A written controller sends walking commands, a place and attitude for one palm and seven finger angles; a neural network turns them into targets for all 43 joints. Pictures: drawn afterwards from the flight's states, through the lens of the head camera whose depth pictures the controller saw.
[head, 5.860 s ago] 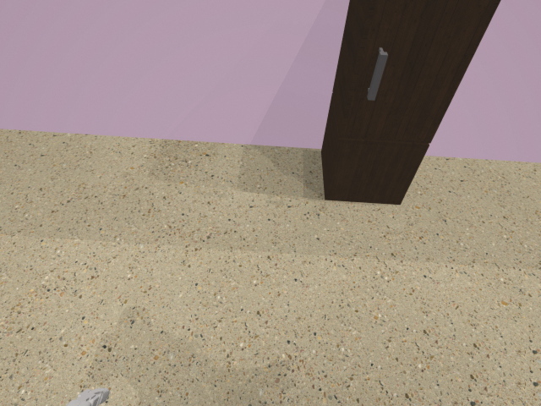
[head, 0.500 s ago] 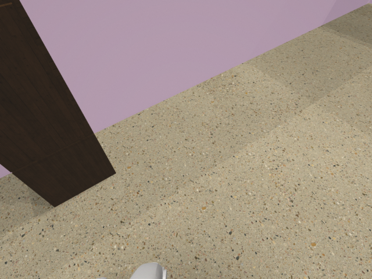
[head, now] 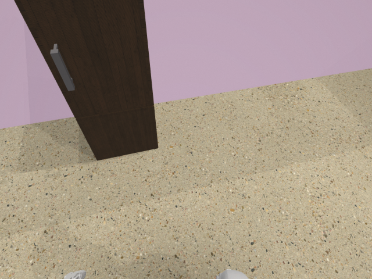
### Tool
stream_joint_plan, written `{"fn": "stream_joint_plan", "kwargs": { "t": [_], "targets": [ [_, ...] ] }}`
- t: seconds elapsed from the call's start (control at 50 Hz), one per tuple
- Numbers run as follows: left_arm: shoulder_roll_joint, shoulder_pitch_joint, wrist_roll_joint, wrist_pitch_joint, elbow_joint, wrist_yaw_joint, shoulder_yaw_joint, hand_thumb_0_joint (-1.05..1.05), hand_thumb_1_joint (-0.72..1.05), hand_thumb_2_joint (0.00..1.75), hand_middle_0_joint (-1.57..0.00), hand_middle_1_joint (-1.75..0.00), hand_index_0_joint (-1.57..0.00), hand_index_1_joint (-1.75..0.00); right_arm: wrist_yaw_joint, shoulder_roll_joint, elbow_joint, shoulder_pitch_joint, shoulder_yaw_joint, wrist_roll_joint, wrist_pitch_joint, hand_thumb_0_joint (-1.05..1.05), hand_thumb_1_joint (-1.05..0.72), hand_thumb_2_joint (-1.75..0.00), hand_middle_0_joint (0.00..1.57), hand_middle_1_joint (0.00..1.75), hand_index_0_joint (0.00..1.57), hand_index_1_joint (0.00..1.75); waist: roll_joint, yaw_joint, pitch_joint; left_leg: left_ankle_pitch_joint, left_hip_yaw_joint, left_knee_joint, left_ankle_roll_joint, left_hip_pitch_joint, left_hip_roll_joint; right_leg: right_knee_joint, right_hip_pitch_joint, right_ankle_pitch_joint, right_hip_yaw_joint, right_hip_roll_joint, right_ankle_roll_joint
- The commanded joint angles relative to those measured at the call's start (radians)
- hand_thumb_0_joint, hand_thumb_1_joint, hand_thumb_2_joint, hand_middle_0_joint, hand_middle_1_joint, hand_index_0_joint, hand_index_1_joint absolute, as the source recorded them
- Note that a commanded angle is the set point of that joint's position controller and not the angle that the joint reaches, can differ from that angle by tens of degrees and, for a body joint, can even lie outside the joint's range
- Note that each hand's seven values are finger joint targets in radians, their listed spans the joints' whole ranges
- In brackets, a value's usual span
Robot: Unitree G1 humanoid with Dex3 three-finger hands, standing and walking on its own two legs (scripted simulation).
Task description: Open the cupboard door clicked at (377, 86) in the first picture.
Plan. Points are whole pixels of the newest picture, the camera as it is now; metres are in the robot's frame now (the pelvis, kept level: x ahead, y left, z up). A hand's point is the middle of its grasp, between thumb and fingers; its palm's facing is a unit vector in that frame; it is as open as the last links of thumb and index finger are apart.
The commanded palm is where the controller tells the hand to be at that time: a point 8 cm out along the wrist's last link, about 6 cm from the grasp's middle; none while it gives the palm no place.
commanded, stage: turn to face it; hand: left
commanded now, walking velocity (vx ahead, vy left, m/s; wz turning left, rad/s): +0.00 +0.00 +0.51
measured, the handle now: (63, 67) +0.79 +0.51 -0.06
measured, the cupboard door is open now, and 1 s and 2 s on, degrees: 0 0 0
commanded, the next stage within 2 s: take the last steps up to it in 0.38 s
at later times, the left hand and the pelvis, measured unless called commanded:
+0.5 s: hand out of the picture -0.01 +0.16 -0.16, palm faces +0.26 -0.93 -0.24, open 7.4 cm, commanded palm none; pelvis -0.01 -0.04 +0.00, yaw +14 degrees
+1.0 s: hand out of the picture +0.01 +0.24 -0.17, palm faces +0.32 -0.93 -0.17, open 7.4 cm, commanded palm none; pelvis +0.03 +0.05 +0.01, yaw +17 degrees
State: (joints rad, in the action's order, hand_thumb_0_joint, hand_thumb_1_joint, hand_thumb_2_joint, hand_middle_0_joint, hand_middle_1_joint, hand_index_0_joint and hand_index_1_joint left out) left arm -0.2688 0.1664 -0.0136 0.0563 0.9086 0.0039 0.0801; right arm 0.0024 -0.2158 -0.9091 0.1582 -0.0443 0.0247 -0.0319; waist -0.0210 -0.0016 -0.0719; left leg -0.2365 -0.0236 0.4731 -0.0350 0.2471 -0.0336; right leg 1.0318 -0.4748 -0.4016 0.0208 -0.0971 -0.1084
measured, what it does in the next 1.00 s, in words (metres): steps on the spot, turning left: right foot, then left foot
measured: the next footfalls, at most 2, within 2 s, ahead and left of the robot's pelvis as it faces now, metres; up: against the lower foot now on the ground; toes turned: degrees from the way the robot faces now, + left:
right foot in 0.16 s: +0.04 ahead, -0.14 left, +0.00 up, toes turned +3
left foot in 0.62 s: -0.02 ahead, +0.10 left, +0.00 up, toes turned +21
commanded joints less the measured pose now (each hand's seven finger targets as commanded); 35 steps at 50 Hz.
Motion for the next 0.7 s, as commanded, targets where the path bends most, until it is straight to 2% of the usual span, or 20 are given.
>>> {"fn": "stream_joint_plan", "kwargs": {
  "t": [0.0,0.08,0.1,0.12,0.14,0.16,0.18,0.2,0.22,0.24,0.28,0.46,0.52,0.56,0.58,0.6,0.62,0.64,0.66,0.68],
  "targets": [
    [-0.058,-0.043,0.005,-0.024,-0.11,0.016,0.004,0.0,0.9,0.9,-0.2,-0.3,-0.2,-0.3,-0.009,-0.225,0.059,0.05,-0.069,0.002,0.011,0.0,-0.9,-0.9,0.2,0.3,0.2,0.3,0.155,-0.037,0.111,0.389,-0.293,-0.107,-0.144,-0.12,0.263,-0.148,-0.003,-0.046,-0.012,0.022,0.007],
    [-0.053,0.018,0.012,-0.036,-0.103,0.02,0.002,0.0,0.9,0.9,-0.2,-0.3,-0.2,-0.3,-0.005,-0.218,0.07,0.013,-0.072,0.002,0.004,0.0,-0.9,-0.9,0.2,0.3,0.2,0.3,0.19,-0.006,0.122,0.412,-0.32,-0.051,-0.116,-0.022,0.218,-0.388,0.191,0.025,0.01,0.073,0.027],
    [-0.059,0.056,0.012,-0.043,-0.094,0.021,0.003,0.0,0.9,0.9,-0.2,-0.3,-0.2,-0.3,-0.004,-0.211,0.072,0.003,-0.072,-0.003,0.003,0.0,-0.9,-0.9,0.2,0.3,0.2,0.3,0.164,0.014,0.147,0.39,-0.31,-0.011,-0.091,0.006,0.195,-0.504,0.27,0.116,0.018,0.074,0.03],
    [-0.092,0.096,0.008,-0.054,-0.086,0.025,0.008,0.0,0.9,0.9,-0.2,-0.3,-0.2,-0.3,0.0,-0.191,0.077,-0.001,-0.07,-0.011,0.004,0.0,-0.9,-0.9,0.2,0.3,0.2,0.3,0.106,0.035,0.162,0.289,-0.275,0.061,-0.044,0.088,0.151,-0.645,0.396,0.213,-0.016,0.029,0.037],
    [-0.174,0.12,-0.008,-0.068,-0.085,0.033,0.025,0.0,0.9,0.9,-0.2,-0.3,-0.2,-0.3,0.005,-0.116,0.088,0.032,-0.058,-0.02,0.006,0.0,-0.9,-0.9,0.2,0.3,0.2,0.3,-0.144,0.04,0.191,-0.007,-0.141,0.251,0.035,0.27,0.033,-0.737,0.551,0.282,-0.233,-0.202,0.105],
    [-0.233,0.119,-0.011,-0.065,-0.094,0.034,0.031,0.0,0.9,0.9,-0.2,-0.3,-0.2,-0.3,0.002,-0.108,0.113,0.016,-0.056,-0.014,0.005,0.0,-0.9,-0.9,0.2,0.3,0.2,0.3,-0.281,0.047,0.167,-0.367,-0.039,0.467,0.08,0.349,-0.046,-0.744,0.48,0.457,-0.406,-0.405,0.223],
    [-0.204,0.102,-0.008,-0.062,-0.1,0.036,0.023,0.0,0.9,0.9,-0.2,-0.3,-0.2,-0.3,0.002,-0.141,0.106,0.008,-0.066,-0.007,-0.004,0.0,-0.9,-0.9,0.2,0.3,0.2,0.3,-0.165,0.04,0.144,-0.353,-0.081,0.618,0.07,0.319,0.0,-0.73,0.38,0.446,-0.331,-0.392,0.27],
    [-0.149,0.037,-0.004,-0.069,-0.106,0.039,0.017,0.0,0.9,0.9,-0.2,-0.3,-0.2,-0.3,0.007,-0.138,0.072,0.029,-0.069,-0.001,-0.017,0.0,-0.9,-0.9,0.2,0.3,0.2,0.3,-0.199,0.005,0.103,-0.284,-0.102,0.69,0.072,0.32,0.023,-0.754,0.314,0.374,-0.271,-0.324,0.246],
    [-0.131,-0.012,-0.002,-0.063,-0.119,0.039,0.011,0.0,0.9,0.9,-0.2,-0.3,-0.2,-0.3,0.011,-0.133,0.054,0.051,-0.071,-0.002,-0.024,0.0,-0.9,-0.9,0.2,0.3,0.2,0.3,-0.169,-0.019,0.067,-0.231,-0.077,0.734,0.078,0.317,0.033,-0.746,0.287,0.347,-0.219,-0.279,0.223],
    [-0.1,-0.032,-0.001,-0.065,-0.119,0.034,-0.001,0.0,0.9,0.9,-0.2,-0.3,-0.2,-0.3,0.016,-0.128,0.035,0.056,-0.068,0.0,-0.025,0.0,-0.9,-0.9,0.2,0.3,0.2,0.3,-0.136,-0.028,0.035,-0.169,-0.053,0.758,0.088,0.317,0.045,-0.726,0.28,0.392,-0.133,-0.225,0.208],
    [-0.086,0.006,-0.003,-0.074,-0.106,0.031,-0.007,0.0,0.9,0.9,-0.2,-0.3,-0.2,-0.3,0.02,-0.109,0.022,0.064,-0.058,-0.002,-0.024,0.0,-0.9,-0.9,0.2,0.3,0.2,0.3,-0.148,-0.019,0.05,-0.13,-0.025,0.738,0.102,0.324,0.047,-0.699,0.333,0.504,-0.055,-0.195,0.202],
    [-0.134,0.158,-0.018,-0.068,-0.013,0.033,0.008,0.0,0.9,0.9,-0.2,-0.3,-0.2,-0.3,0.011,-0.066,0.022,-0.056,-0.026,-0.016,-0.017,0.0,-0.9,-0.9,0.2,0.3,0.2,0.3,-0.17,0.052,0.087,-0.224,0.067,0.366,0.105,0.187,0.053,-0.641,0.422,0.708,-0.024,-0.233,0.249],
    [-0.144,0.16,-0.019,-0.07,0.016,0.027,0.015,0.0,0.9,0.9,-0.2,-0.3,-0.2,-0.3,0.012,-0.062,0.011,-0.021,-0.016,-0.015,0.001,0.0,-0.9,-0.9,0.2,0.3,0.2,0.3,-0.182,0.046,0.119,-0.204,0.102,0.206,0.086,0.089,0.047,-0.647,0.417,0.507,-0.038,-0.249,0.228],
    [-0.141,0.138,-0.012,-0.067,0.03,0.02,0.015,0.0,0.9,0.9,-0.2,-0.3,-0.2,-0.3,0.012,-0.069,-0.014,0.042,-0.014,-0.008,0.017,0.0,-0.9,-0.9,0.2,0.3,0.2,0.3,-0.158,0.008,0.109,-0.099,0.132,0.023,0.067,-0.08,0.041,-0.623,0.291,0.236,-0.006,-0.22,0.186],
    [-0.116,0.119,-0.003,-0.062,0.027,0.014,0.009,0.0,0.9,0.9,-0.2,-0.3,-0.2,-0.3,0.01,-0.106,-0.033,0.105,-0.021,-0.007,0.03,0.0,-0.9,-0.9,0.2,0.3,0.2,0.3,-0.041,-0.026,0.121,-0.061,0.086,-0.089,0.05,-0.213,0.07,-0.534,0.181,0.083,0.048,-0.173,0.144],
    [-0.053,0.113,0.003,-0.058,0.007,0.005,-0.001,0.0,0.9,0.9,-0.2,-0.3,-0.2,-0.3,0.003,-0.198,-0.051,0.175,-0.045,0.003,0.038,0.0,-0.9,-0.9,0.2,0.3,0.2,0.3,0.237,-0.062,0.131,-0.13,-0.209,-0.179,-0.034,-0.336,0.28,-0.309,-0.027,-0.09,0.145,-0.046,0.081],
    [-0.011,0.051,-0.008,-0.058,-0.032,0.002,-0.021,0.0,0.9,0.9,-0.2,-0.3,-0.2,-0.3,-0.001,-0.26,-0.061,0.246,-0.054,0.002,0.034,0.0,-0.9,-0.9,0.2,0.3,0.2,0.3,0.366,-0.089,0.081,-0.134,-0.384,-0.265,-0.117,-0.338,0.419,-0.11,-0.176,-0.229,0.137,0.02,0.064],
    [-0.034,0.014,-0.014,-0.057,-0.03,0.002,-0.018,0.0,0.9,0.9,-0.2,-0.3,-0.2,-0.3,-0.007,-0.237,-0.067,0.23,-0.049,0.004,0.031,0.0,-0.9,-0.9,0.2,0.3,0.2,0.3,0.278,-0.094,0.031,-0.246,-0.384,-0.297,-0.162,-0.245,0.438,-0.015,-0.183,-0.207,0.059,-0.011,0.083],
    [-0.034,0.001,-0.021,-0.053,-0.007,0.001,-0.015,0.0,0.9,0.9,-0.2,-0.3,-0.2,-0.3,-0.017,-0.181,-0.069,0.199,-0.033,0.002,0.04,0.0,-0.9,-0.9,0.2,0.3,0.2,0.3,0.284,-0.076,-0.023,-0.247,-0.343,-0.322,-0.139,-0.183,0.377,0.03,-0.193,-0.126,0.026,-0.023,0.084],
    [-0.035,0.015,-0.019,-0.056,0.017,-0.008,-0.013,0.0,0.9,0.9,-0.2,-0.3,-0.2,-0.3,-0.024,-0.143,-0.059,0.16,-0.018,-0.001,0.046,0.0,-0.9,-0.9,0.2,0.3,0.2,0.3,0.24,-0.051,-0.06,-0.203,-0.291,-0.316,-0.128,-0.153,0.345,0.061,-0.186,-0.048,0.013,-0.031,0.088]
  ]
}}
